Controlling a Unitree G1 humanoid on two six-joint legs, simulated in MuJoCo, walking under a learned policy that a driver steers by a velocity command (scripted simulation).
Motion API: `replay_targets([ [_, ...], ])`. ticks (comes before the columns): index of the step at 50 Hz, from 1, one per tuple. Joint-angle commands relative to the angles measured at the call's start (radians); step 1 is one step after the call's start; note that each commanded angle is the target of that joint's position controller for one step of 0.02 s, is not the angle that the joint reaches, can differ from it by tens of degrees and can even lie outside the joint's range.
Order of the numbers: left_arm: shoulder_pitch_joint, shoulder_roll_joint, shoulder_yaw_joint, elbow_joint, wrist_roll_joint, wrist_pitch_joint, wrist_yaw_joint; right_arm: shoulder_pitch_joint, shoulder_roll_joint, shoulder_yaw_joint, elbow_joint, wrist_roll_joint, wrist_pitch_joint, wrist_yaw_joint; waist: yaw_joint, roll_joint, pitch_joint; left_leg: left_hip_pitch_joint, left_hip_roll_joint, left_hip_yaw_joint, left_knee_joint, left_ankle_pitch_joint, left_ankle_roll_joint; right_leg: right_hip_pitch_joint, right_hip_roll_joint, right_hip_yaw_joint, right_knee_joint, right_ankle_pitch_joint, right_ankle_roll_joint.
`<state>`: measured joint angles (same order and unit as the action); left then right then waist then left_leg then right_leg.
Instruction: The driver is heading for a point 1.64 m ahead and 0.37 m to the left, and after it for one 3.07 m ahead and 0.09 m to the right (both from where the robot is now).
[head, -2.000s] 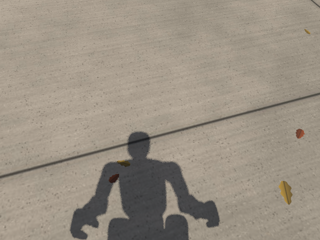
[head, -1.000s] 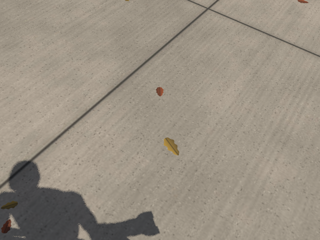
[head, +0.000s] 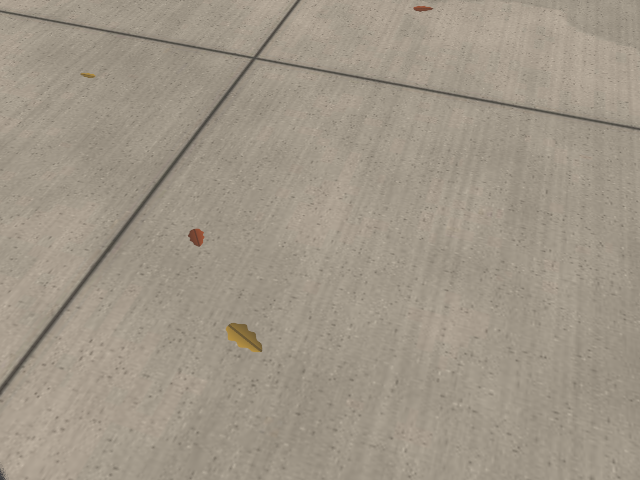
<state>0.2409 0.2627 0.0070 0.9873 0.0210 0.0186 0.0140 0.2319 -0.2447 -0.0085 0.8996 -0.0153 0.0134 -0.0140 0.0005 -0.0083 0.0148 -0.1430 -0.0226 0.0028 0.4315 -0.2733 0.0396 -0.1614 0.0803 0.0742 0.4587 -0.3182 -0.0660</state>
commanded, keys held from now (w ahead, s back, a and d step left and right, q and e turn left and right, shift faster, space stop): w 0.28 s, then w+q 0.70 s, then w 0.02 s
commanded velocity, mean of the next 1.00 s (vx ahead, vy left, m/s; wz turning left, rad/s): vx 0.42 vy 0.00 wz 0.29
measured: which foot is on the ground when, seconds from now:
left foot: down 0.00-0.20, up 0.22-0.64, down 0.66-1.00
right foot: down 0.00-0.64, up 0.66-1.00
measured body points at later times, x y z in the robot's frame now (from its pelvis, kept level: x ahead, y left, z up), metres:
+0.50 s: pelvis +0.16 -0.03 +0.00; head +0.19 -0.04 +0.45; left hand +0.08 +0.20 -0.14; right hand +0.32 -0.27 -0.13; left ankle +0.27 +0.10 -0.69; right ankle +0.05 -0.11 -0.74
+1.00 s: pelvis +0.44 +0.03 +0.00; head +0.46 +0.06 +0.45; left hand +0.53 +0.32 -0.11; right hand +0.51 -0.24 -0.12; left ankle +0.38 +0.05 -0.74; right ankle +0.64 -0.10 -0.67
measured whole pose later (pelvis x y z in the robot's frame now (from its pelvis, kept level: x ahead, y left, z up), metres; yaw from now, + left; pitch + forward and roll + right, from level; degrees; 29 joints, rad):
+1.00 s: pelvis +0.44 +0.03 +0.00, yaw +21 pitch +1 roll +0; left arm 0.06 0.26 0.02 0.80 0.05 -0.03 -0.02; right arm 0.39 -0.26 -0.07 0.93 0.00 -0.05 0.00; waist -0.06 -0.03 0.05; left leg -0.08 -0.16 -0.10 0.29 -0.21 0.14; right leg -0.69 -0.12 0.06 0.85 -0.08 0.05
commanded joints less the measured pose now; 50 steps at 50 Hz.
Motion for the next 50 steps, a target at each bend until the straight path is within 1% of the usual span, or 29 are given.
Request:
replay_targets([
  [1, -0.065, 0.066, 0.015, -0.061, 0.019, -0.018, -0.013, 0.103, -0.197, -0.056, 0.010, -0.002, 0.000, -0.002, -0.042, 0.155, 0.146, -0.024, 0.303, -0.418, -0.302, -0.575, 0.184, -0.266, -0.024, -0.069, 0.161, -0.140, -0.019],
  [2, -0.082, 0.069, 0.016, -0.072, 0.020, -0.028, -0.017, 0.104, -0.186, -0.058, 0.014, -0.004, -0.006, -0.001, -0.041, 0.138, 0.160, -0.041, 0.340, -0.457, -0.332, -0.543, 0.208, -0.289, -0.059, -0.071, 0.220, -0.111, -0.015],
  [4, -0.075, 0.084, 0.019, -0.078, 0.012, -0.047, -0.028, 0.077, -0.186, -0.063, 0.011, -0.010, -0.025, 0.005, -0.021, 0.116, 0.132, -0.012, 0.339, -0.428, -0.338, -0.425, 0.209, -0.307, -0.090, -0.063, 0.257, -0.135, -0.012],
  [7, -0.022, 0.073, 0.021, -0.058, 0.002, -0.067, -0.036, 0.024, -0.184, -0.069, 0.010, 0.004, -0.040, 0.015, 0.021, 0.116, 0.097, -0.082, 0.236, -0.249, -0.286, -0.267, 0.154, -0.110, -0.062, -0.127, 0.089, -0.036, -0.017],
  [9, 0.116, 0.070, 0.028, -0.002, 0.003, -0.073, -0.029, 0.006, -0.170, -0.070, 0.012, 0.005, -0.041, 0.019, 0.076, 0.075, 0.077, -0.250, 0.163, -0.156, -0.154, -0.276, 0.122, 0.160, -0.017, -0.154, -0.050, 0.037, -0.020],
  [10, 0.210, 0.113, 0.041, 0.024, 0.008, -0.080, -0.019, -0.018, -0.130, -0.058, -0.004, -0.002, -0.048, 0.022, 0.115, -0.022, 0.060, -0.373, 0.111, -0.090, 0.008, -0.262, 0.093, 0.290, -0.110, -0.009, -0.129, -0.070, -0.037],
  [11, 0.323, 0.207, 0.064, 0.036, 0.013, -0.085, -0.011, -0.056, -0.036, -0.031, -0.053, 0.005, -0.056, 0.032, 0.152, -0.270, 0.017, -0.545, -0.018, 0.052, 0.347, -0.255, 0.042, 0.373, -0.366, 0.437, -0.327, -0.427, -0.122],
  [12, 0.331, 0.215, 0.066, 0.055, 0.013, -0.082, -0.012, -0.081, -0.108, -0.047, -0.065, -0.015, -0.057, 0.030, 0.133, -0.188, 0.085, -0.619, -0.016, -0.012, 0.528, -0.286, 0.061, 0.286, -0.460, 0.588, -0.372, -0.457, -0.187],
  [13, 0.244, 0.175, 0.057, 0.029, 0.012, -0.084, -0.013, -0.070, -0.122, -0.052, -0.055, -0.014, -0.060, 0.036, 0.074, -0.075, 0.132, -0.634, 0.041, -0.064, 0.601, -0.192, 0.076, 0.237, -0.429, 0.503, -0.346, -0.391, -0.185],
  [14, 0.183, 0.144, 0.049, 0.010, 0.007, -0.093, -0.014, -0.042, -0.109, -0.048, -0.035, -0.008, -0.067, 0.046, 0.039, -0.050, 0.127, -0.610, 0.070, -0.066, 0.606, -0.105, 0.074, 0.210, -0.379, 0.409, -0.349, -0.278, -0.159],
  [15, 0.154, 0.129, 0.044, 0.000, 0.005, -0.101, -0.011, -0.026, -0.102, -0.047, -0.023, -0.008, -0.071, 0.052, 0.019, -0.045, 0.109, -0.585, 0.086, -0.062, 0.600, -0.043, 0.066, 0.213, -0.345, 0.319, -0.361, -0.162, -0.133],
  [17, 0.168, 0.096, 0.031, 0.009, 0.005, -0.117, -0.006, -0.025, -0.095, -0.045, -0.010, -0.017, -0.063, 0.062, 0.019, -0.050, 0.076, -0.558, 0.079, -0.049, 0.611, 0.028, 0.040, 0.226, -0.301, 0.168, -0.358, 0.095, -0.103],
  [20, 0.234, 0.080, 0.025, 0.043, 0.000, -0.125, -0.002, -0.091, -0.070, -0.039, -0.036, -0.013, -0.050, 0.064, 0.025, -0.054, 0.081, -0.605, 0.064, -0.030, 0.612, 0.086, 0.014, 0.240, -0.285, 0.026, -0.336, 0.387, -0.088],
  [24, 0.222, 0.058, 0.012, 0.046, 0.000, -0.125, 0.002, -0.239, -0.034, -0.018, -0.100, -0.014, -0.048, 0.068, 0.039, -0.061, 0.125, -0.566, 0.052, 0.049, 0.407, 0.189, 0.000, 0.168, -0.253, -0.105, -0.348, 0.515, -0.076],
  [27, 0.243, 0.076, 0.012, 0.062, 0.000, -0.127, 0.008, -0.306, -0.027, -0.006, -0.138, -0.013, -0.048, 0.071, 0.047, -0.070, 0.133, -0.469, 0.035, 0.120, 0.243, 0.214, 0.035, 0.181, -0.276, -0.156, -0.332, 0.655, -0.065],
  [29, 0.228, 0.098, 0.017, 0.063, -0.002, -0.128, 0.014, -0.259, -0.051, -0.014, -0.133, -0.014, -0.051, 0.065, 0.012, -0.080, 0.092, -0.374, -0.009, 0.154, 0.194, 0.188, 0.079, 0.233, -0.289, -0.196, -0.225, 0.954, -0.048],
  [31, 0.197, 0.127, 0.027, 0.049, 0.004, -0.115, 0.023, -0.085, -0.087, -0.033, -0.083, -0.018, -0.056, 0.057, -0.067, -0.101, -0.015, -0.211, -0.067, 0.168, 0.185, 0.117, 0.125, 0.265, -0.301, -0.228, 0.035, 1.187, -0.039],
  [32, 0.180, 0.141, 0.033, 0.037, 0.005, -0.107, 0.022, 0.059, -0.111, -0.049, -0.035, -0.021, -0.061, 0.054, -0.122, -0.102, -0.093, -0.052, -0.085, 0.149, 0.137, 0.118, 0.154, 0.220, -0.300, -0.235, 0.231, 1.129, -0.033],
  [33, 0.164, 0.143, 0.034, 0.017, 0.006, -0.105, 0.016, 0.195, -0.163, -0.074, 0.002, -0.033, -0.061, 0.043, -0.185, -0.054, -0.157, 0.156, -0.016, 0.030, 0.083, 0.050, 0.198, 0.051, -0.267, -0.248, 0.494, 0.877, -0.020],
  [34, 0.205, 0.031, 0.016, -0.025, 0.010, -0.112, 0.000, 0.203, -0.260, -0.099, -0.007, -0.033, -0.054, 0.028, -0.114, 0.157, -0.224, 0.373, 0.268, -0.404, 0.055, 0.029, 0.301, -0.267, -0.120, -0.245, 0.857, 0.013, 0.013],
  [35, 0.171, 0.081, 0.032, -0.070, -0.005, -0.121, -0.012, 0.182, -0.282, -0.110, -0.015, -0.001, -0.042, 0.035, -0.111, 0.190, -0.312, 0.483, 0.364, -0.828, -0.133, -0.057, 0.428, -0.509, -0.004, -0.048, 1.062, -0.189, 0.023],
  [36, 0.080, 0.113, 0.037, -0.098, 0.000, -0.132, -0.015, 0.106, -0.242, -0.106, -0.020, 0.010, -0.039, 0.029, -0.087, 0.085, -0.150, 0.368, 0.341, -0.681, -0.176, -0.095, 0.384, -0.604, -0.092, 0.002, 1.024, -0.072, 0.011],
  [37, 0.044, 0.115, 0.035, -0.110, -0.002, -0.144, -0.017, 0.058, -0.184, -0.094, -0.028, 0.012, -0.042, 0.027, -0.061, 0.007, -0.052, 0.209, 0.311, -0.562, -0.204, -0.007, 0.345, -0.566, -0.132, -0.012, 0.937, 0.013, 0.013],
  [38, 0.038, 0.100, 0.035, -0.107, 0.004, -0.140, -0.014, 0.024, -0.149, -0.086, -0.029, 0.006, -0.048, 0.026, -0.017, -0.052, 0.006, 0.085, 0.262, -0.476, -0.218, 0.123, 0.306, -0.500, -0.161, -0.014, 0.856, 0.036, 0.023],
  [40, 0.061, 0.072, 0.031, -0.116, 0.029, -0.101, -0.016, 0.012, -0.124, -0.076, -0.028, 0.010, -0.065, 0.020, 0.032, -0.039, 0.005, -0.042, 0.190, -0.352, -0.224, 0.302, 0.275, -0.385, -0.184, -0.012, 0.756, 0.020, 0.058],
  [42, 0.047, 0.052, 0.029, -0.137, 0.034, -0.072, -0.020, 0.047, -0.142, -0.080, -0.020, 0.015, -0.082, 0.020, 0.039, -0.015, 0.000, -0.079, 0.152, -0.295, -0.225, 0.379, 0.269, -0.377, -0.186, -0.037, 0.679, 0.029, 0.085],
  [44, -0.034, 0.053, 0.029, -0.177, 0.034, -0.061, -0.024, 0.084, -0.163, -0.086, -0.019, 0.016, -0.083, 0.018, 0.019, 0.009, 0.021, -0.087, 0.125, -0.281, -0.242, 0.348, 0.248, -0.427, -0.189, -0.058, 0.587, 0.108, 0.108],
  [46, -0.133, 0.061, 0.031, -0.218, 0.032, -0.057, -0.027, 0.136, -0.162, -0.087, -0.017, 0.017, -0.077, 0.018, -0.018, 0.030, 0.040, -0.053, 0.114, -0.296, -0.246, 0.338, 0.217, -0.492, -0.187, -0.065, 0.487, 0.197, 0.124],
  [50, -0.254, 0.061, 0.025, -0.268, 0.024, -0.059, -0.037, 0.223, -0.162, -0.088, -0.013, 0.015, -0.069, 0.012, -0.074, 0.057, 0.024, 0.075, 0.107, -0.308, -0.206, 0.415, 0.171, -0.545, -0.157, -0.065, 0.333, 0.311, 0.125],
])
